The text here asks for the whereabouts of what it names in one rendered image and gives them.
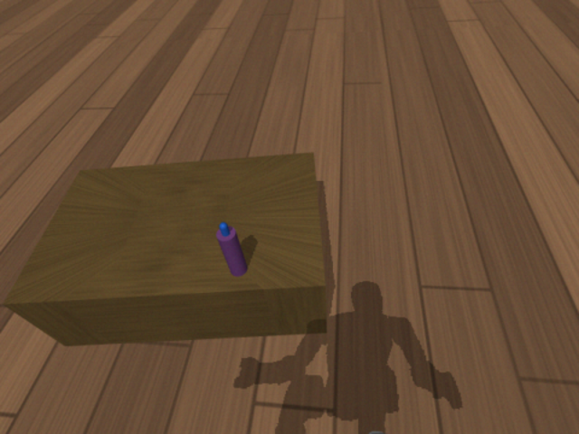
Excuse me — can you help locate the bottle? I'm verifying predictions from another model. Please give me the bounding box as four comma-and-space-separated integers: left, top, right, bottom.
216, 222, 247, 277

